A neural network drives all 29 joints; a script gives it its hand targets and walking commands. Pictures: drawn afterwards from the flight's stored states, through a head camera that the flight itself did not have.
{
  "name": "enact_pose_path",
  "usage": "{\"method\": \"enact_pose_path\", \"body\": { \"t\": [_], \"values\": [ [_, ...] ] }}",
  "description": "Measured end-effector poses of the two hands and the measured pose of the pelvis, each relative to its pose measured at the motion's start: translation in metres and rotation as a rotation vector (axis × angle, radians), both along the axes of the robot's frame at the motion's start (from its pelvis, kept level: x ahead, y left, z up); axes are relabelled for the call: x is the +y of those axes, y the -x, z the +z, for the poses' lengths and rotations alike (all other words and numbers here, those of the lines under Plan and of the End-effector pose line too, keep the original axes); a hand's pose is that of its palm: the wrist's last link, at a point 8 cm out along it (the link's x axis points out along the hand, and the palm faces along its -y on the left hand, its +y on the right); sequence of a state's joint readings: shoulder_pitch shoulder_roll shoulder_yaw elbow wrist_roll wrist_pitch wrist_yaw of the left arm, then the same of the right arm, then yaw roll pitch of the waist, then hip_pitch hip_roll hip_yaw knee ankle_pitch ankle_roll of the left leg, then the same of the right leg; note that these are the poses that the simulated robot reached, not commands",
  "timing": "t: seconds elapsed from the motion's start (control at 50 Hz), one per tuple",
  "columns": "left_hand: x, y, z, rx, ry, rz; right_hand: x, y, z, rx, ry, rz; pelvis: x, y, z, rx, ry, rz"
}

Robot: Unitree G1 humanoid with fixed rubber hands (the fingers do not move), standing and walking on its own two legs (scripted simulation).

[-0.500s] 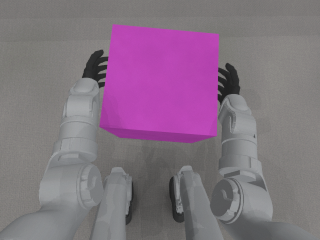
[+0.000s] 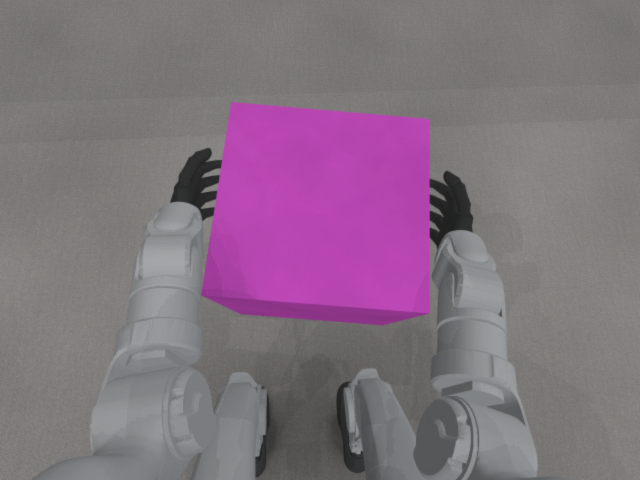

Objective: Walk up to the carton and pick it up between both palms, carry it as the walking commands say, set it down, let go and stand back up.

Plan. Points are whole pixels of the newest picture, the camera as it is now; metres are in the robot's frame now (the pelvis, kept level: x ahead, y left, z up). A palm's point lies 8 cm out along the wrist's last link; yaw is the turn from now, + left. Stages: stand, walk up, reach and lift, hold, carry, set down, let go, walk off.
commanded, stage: reach and lift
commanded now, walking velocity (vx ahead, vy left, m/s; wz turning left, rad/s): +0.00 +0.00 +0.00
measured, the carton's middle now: (319, 232) +0.43 -0.02 -0.13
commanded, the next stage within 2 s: none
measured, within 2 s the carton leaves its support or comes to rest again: neither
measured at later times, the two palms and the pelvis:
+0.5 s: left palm (172, 204) +0.41 +0.15 +0.03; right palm (484, 232) +0.37 -0.18 +0.04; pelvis +0.02 +0.00 +0.06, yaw +1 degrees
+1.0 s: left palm (149, 197) +0.39 +0.15 +0.09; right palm (527, 225) +0.36 -0.18 +0.10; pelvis +0.04 +0.00 +0.11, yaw +1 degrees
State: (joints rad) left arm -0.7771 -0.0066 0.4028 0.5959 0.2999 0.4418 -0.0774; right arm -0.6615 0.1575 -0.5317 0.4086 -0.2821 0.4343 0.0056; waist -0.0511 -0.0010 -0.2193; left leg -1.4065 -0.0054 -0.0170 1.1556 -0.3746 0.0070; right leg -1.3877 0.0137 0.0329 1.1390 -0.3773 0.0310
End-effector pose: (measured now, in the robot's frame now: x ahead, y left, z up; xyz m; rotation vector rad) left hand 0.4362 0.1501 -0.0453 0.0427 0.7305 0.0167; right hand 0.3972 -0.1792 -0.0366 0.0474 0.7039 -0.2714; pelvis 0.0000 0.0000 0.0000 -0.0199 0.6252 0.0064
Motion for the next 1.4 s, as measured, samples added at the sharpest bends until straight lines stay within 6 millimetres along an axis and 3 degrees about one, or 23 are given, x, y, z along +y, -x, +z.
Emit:
{"method": "enact_pose_path", "body": {
  "t": [0.76,1.4],
  "values": [
    [-0.003,0.037,0.104,-0.018,0.004,0.012,-0.003,0.033,0.107,-0.008,0.001,0.003,-0.001,-0.032,0.090,-0.272,-0.012,0.017],
    [-0.007,0.069,0.190,-0.067,-0.010,0.027,-0.007,0.058,0.189,-0.050,0.020,0.036,0.001,-0.046,0.125,-0.610,-0.022,0.009]
  ]
}}
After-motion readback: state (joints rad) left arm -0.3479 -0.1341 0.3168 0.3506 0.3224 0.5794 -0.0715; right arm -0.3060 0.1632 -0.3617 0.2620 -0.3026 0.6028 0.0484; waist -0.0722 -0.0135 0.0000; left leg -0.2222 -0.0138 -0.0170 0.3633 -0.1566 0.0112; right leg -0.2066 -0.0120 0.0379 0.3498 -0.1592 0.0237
